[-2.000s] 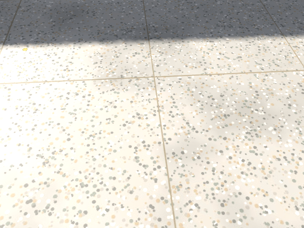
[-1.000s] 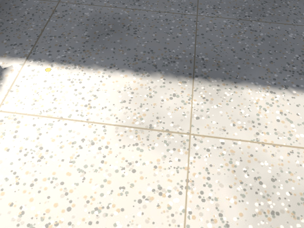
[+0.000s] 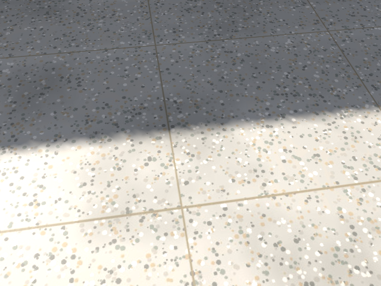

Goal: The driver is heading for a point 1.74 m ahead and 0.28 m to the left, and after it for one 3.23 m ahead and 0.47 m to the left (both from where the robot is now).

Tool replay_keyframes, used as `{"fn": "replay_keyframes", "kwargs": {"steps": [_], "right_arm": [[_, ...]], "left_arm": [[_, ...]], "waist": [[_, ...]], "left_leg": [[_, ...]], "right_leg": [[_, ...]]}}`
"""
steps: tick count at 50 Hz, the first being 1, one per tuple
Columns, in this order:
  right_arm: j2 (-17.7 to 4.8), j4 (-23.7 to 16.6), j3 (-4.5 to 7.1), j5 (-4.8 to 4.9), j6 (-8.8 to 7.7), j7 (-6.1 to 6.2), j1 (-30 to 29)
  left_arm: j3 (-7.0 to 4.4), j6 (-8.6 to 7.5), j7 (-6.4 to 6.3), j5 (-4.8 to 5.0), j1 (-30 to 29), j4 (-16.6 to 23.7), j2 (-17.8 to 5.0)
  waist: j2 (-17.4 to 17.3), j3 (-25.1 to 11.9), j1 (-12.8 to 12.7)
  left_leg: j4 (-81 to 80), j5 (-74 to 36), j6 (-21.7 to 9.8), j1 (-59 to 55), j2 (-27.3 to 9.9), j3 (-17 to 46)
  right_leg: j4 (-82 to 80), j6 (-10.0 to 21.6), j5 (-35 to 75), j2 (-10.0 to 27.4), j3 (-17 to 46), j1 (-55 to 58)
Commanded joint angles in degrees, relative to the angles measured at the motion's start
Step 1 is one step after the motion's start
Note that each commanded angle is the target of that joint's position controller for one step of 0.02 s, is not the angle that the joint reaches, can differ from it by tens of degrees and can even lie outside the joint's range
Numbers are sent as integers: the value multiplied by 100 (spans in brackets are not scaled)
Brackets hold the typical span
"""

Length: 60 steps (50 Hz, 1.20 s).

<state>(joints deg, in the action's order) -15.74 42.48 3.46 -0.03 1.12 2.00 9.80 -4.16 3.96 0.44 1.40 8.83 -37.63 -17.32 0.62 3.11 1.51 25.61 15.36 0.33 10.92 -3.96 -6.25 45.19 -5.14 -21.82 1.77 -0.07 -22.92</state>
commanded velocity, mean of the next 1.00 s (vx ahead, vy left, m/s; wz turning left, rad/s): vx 0.00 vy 0.00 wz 0.27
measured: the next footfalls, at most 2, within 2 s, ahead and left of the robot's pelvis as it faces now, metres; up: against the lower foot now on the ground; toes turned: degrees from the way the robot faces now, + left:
right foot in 0.06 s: +0.04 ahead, -0.13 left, +0.00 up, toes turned -4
left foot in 0.56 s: +0.01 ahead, +0.09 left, +0.00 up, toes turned +11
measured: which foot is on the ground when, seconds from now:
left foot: down 0.00-0.08, up 0.10-0.54, down 0.56-1.00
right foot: up 0.00-0.04, down 0.06-0.56, up 0.58-1.00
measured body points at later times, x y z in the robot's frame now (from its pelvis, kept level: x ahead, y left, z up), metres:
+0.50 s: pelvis +0.00 -0.03 -0.01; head +0.03 -0.01 +0.44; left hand +0.15 +0.25 -0.12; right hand +0.12 -0.31 -0.12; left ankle -0.03 +0.09 -0.72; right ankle +0.00 -0.13 -0.74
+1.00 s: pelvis +0.00 +0.00 +0.00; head +0.03 +0.03 +0.45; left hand +0.04 +0.32 -0.12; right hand +0.25 -0.22 -0.08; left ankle -0.03 +0.09 -0.74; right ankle +0.08 -0.15 -0.71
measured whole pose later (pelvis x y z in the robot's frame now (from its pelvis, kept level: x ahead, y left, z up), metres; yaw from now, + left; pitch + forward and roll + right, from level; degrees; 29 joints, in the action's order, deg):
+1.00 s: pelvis +0.00 +0.00 +0.00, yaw +21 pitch +1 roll -2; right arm -18.1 39.0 3.2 0.0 1.6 1.4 8.9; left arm -5.1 0.4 -1.6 0.6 6.1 -46.0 -18.2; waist 0.9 3.3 0.6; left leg 26.6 13.4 -3.3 13.5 4.7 9.0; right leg 42.6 -5.7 -19.5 -0.3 4.5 -22.8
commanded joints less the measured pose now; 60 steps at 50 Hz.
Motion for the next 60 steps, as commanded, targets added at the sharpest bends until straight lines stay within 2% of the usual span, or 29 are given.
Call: {"fn": "replay_keyframes", "kwargs": {"steps": [1, 3, 4, 5, 6, 7, 8, 10, 13, 16, 21, 25, 27, 28, 29, 30, 31, 32, 33, 35, 43, 48, 51, 53, 54, 55, 56, 58, 60], "right_arm": [[-1259, -250, 367, 131, -69, -44, -7], [-1021, -80, 289, 199, -123, -79, 194], [-656, -120, 155, -55, -159, -117, 347], [-381, -354, 33, -177, -174, -121, 118], [-786, -277, 151, -69, -125, -89, -155], [-799, -185, 169, 61, -76, -101, -95], [-740, -13, 170, 78, -26, -73, 70], [-787, 188, 192, 21, 59, -31, 287], [-751, 194, 161, 93, 59, -30, 303], [-780, 28, 152, 109, 82, -16, 91], [-664, -120, 140, 105, 134, -57, 104], [-624, -197, 145, 123, 145, -189, 236], [-621, -133, 174, 117, 142, -257, 532], [-818, -131, 243, 75, 129, -237, 631], [-1515, -213, 426, 62, 107, -135, 757], [-1744, -325, 437, -110, 12, -170, 816], [-1539, -401, 375, -171, -124, -220, 731], [-1420, -414, 346, -113, -216, -211, 448], [-1306, -457, 333, -1, -237, -183, 149], [-1085, -521, 234, 99, -205, -100, -21], [-1256, -632, 289, 63, -72, 3, 146], [-1213, -689, 249, 0, -8, -34, -57], [-897, -630, 95, -44, 14, -61, -211], [-548, -471, -71, -22, -7, -78, -258], [-470, -335, -105, -115, -69, -95, 34], [-562, -268, -82, -279, -127, -110, 436], [-604, -227, -51, -267, -146, -93, 546], [-965, -241, 50, -183, -131, -8, -63], [-906, -293, 76, -111, -58, 67, -144]], "left_arm": [[-154, -35, 64, -10, -101, 517, -516], [-229, -45, 26, -54, 350, 364, -646], [-331, -58, -65, -66, 574, 388, -1112], [-292, -131, -85, -229, 424, 484, -1287], [-134, -257, -45, -322, 459, 434, -738], [-18, -354, -25, -350, 180, 311, -473], [-6, -407, -25, -310, -126, 244, -420], [62, -473, -54, -277, -430, 110, -306], [13, -463, -135, -298, -558, -20, -433], [-87, -356, -219, -233, -387, -173, -694], [-149, -284, -247, -205, -494, -271, -725], [-205, -236, -254, -137, -618, -314, -822], [-223, -195, -271, -33, -708, -359, -841], [-214, -192, -259, -6, -425, -491, -723], [-146, -223, -220, -219, -352, -400, -437], [-103, -251, -254, -279, -1099, -52, -362], [-174, -253, -256, -213, -1136, -83, -574], [-205, -248, -247, -111, -986, -157, -618], [-238, -243, -276, -109, -791, -302, -654], [-272, -252, -306, -165, -640, -406, -700], [-230, -356, -294, -106, -701, -366, -568], [-201, -445, -209, -81, -539, -426, -595], [-137, -492, -123, -80, -336, -503, -523], [-32, -552, -33, -145, -89, -626, -275], [-24, -570, -29, -220, -132, -621, -421], [-90, -568, -54, -236, -243, -516, -928], [-35, -562, -41, -236, -521, -548, -866], [-57, -576, 2, -133, -561, -526, -851], [-88, -610, -9, -78, -422, -560, -1034]], "waist": [[-1109, -557, 7], [-660, -703, -234], [571, -1080, -158], [1609, -1207, -177], [812, -1376, -486], [748, -1108, -284], [670, -933, -150], [773, -674, -20], [730, -571, -59], [636, -452, -264], [531, -371, -253], [595, -592, -119], [591, -677, 105], [233, -654, 105], [-1295, -717, -56], [-1857, -686, 241], [-930, -834, 276], [-730, -690, 68], [-479, -567, -77], [-638, -594, -176], [-837, -545, -15], [-966, -615, 46], [-928, -774, 10], [-729, -739, -246], [-469, -726, -122], [352, -755, 263], [765, -672, 463], [689, -406, 72], [865, -385, 3]], "left_leg": [[-197, -2962, -1115, -706, -1357, 846], [568, -2272, -588, -107, -1029, 457], [1790, -474, -45, 1083, -567, 2], [2759, 2286, 322, 2136, 69, 128], [3464, 2369, 394, 1927, -118, 744], [3482, 2086, 367, 1787, -187, 888], [3277, 1752, 383, 1743, -213, 908], [3133, 1053, 509, 1312, -137, 955], [2567, 751, 549, 1117, -24, 854], [2465, 1043, 523, 1388, -41, 751], [2345, 1225, 414, 1448, -92, 605], [1630, 941, 209, 972, 30, 343], [522, 27, -32, 337, 222, 123], [-162, -889, -261, -131, 233, 426], [-454, -3063, -772, -1031, -925, 2119], [-660, -3879, -1982, -971, -1937, 3654], [-733, -3550, -2154, -970, -1835, 3399], [-693, -3155, -1849, -882, -1508, 2882], [-663, -2742, -1529, -839, -1183, 2546], [-675, -2867, -1331, -727, -912, 2311], [-664, -1950, -1348, -815, -674, 2635], [-471, -1909, -1358, -350, -637, 2803], [-209, -2429, -1288, -269, -661, 2712], [-134, -1980, -960, 32, -431, 2478], [-74, -1371, -666, 182, -177, 2294], [374, -302, -368, 314, 322, 1821], [143, 254, -98, 16, 504, 1502], [234, -96, 17, -106, 551, 1299], [376, -216, -9, -23, 582, 1214]], "right_leg": [[-1051, 275, 320, -144, -347, 219], [-2478, 665, 1804, -276, -212, 1485], [-2445, 1019, 3859, 783, 1173, 2794], [-2281, 2209, 5153, 2139, 2456, 2740], [-2403, 2519, 4651, 2066, 2108, 2289], [-2472, 2221, 4039, 1665, 1527, 1946], [-2558, 1898, 3326, 1322, 1170, 1812], [-2638, 1718, 3543, 1105, 713, 1334], [-2662, 1721, 3208, 1057, 403, 1371], [-2707, 1941, 2768, 1413, 684, 1624], [-2728, 2048, 2821, 1696, 679, 1740], [-2391, 1871, 3435, 1718, 345, 1868], [-1920, 1516, 3140, 1544, 2, 1676], [-1371, 1085, 2318, 1253, -317, 1323], [170, 460, 590, 580, -946, 18], [1411, 177, -1778, -348, -434, -1153], [2188, 203, -1821, -201, 226, -1317], [2310, 267, -1287, -75, 372, -1388], [2147, 258, -807, -2, 407, -1437], [2091, 144, -170, -27, 411, -1222], [546, -122, 291, -203, 536, -995], [-204, -74, 212, -201, 446, -205], [-805, 46, 292, -76, 302, 436], [-2393, 217, 1662, -37, 224, 1396], [-2587, 349, 2478, 185, 595, 1809], [-2376, 669, 3847, 821, 1341, 1958], [-2342, 1243, 3319, 1018, 1545, 1300], [-2510, 1193, 2087, 689, 1580, 951], [-2489, 1199, 2114, 665, 1819, 961]]}}
Velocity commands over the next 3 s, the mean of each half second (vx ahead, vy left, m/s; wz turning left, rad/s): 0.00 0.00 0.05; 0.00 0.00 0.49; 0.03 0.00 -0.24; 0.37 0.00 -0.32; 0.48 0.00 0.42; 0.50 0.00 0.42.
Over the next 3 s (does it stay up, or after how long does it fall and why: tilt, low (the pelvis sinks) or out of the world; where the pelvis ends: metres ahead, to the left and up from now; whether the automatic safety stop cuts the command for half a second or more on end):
stays up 0.77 -0.04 0.01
